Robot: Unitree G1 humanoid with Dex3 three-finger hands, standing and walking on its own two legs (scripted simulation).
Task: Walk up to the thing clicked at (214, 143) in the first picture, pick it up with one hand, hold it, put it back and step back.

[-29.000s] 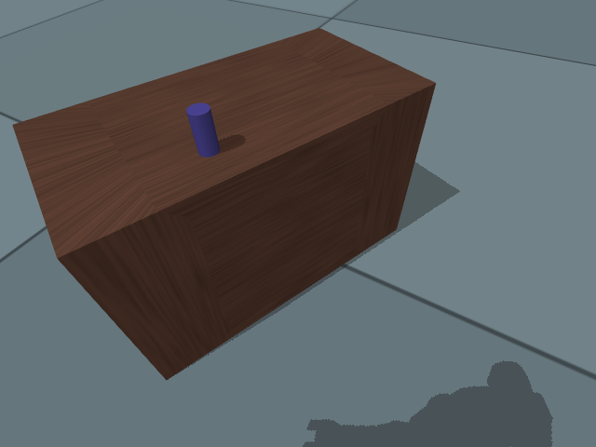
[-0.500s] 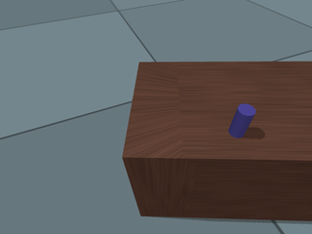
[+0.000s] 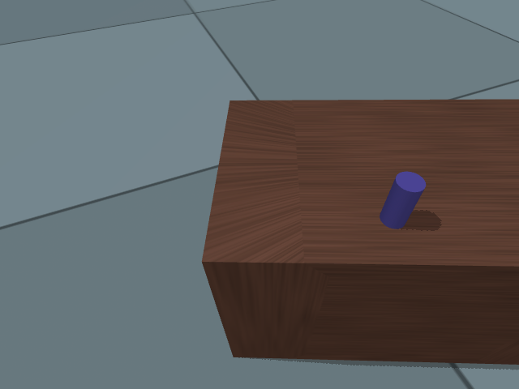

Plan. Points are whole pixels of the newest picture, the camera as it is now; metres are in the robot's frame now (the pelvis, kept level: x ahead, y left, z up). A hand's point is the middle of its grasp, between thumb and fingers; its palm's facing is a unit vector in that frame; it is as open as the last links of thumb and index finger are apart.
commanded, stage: stand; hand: right
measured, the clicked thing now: (400, 201) +0.47 -0.26 -0.02
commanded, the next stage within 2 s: step back in 0.66 s
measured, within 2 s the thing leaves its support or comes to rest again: neither
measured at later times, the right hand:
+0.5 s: hand out of the picture +0.08 -0.25 -0.16, palm faces -0.04 +0.94 -0.35, open 7.4 cm
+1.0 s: hand out of the picture +0.05 -0.27 -0.17, palm faces -0.01 +0.92 -0.40, open 7.4 cm
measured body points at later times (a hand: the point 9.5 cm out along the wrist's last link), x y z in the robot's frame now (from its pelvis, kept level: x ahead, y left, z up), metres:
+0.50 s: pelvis +0.00 +0.00 +0.00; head +0.01 +0.00 +0.45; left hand +0.07 +0.30 -0.14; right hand +0.08 -0.30 -0.13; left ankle +0.00 +0.14 -0.75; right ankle +0.01 -0.14 -0.75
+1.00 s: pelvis -0.05 +0.02 -0.02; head +0.02 +0.02 +0.42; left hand +0.07 +0.33 -0.14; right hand +0.05 -0.31 -0.14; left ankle -0.08 +0.13 -0.71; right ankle +0.01 -0.14 -0.75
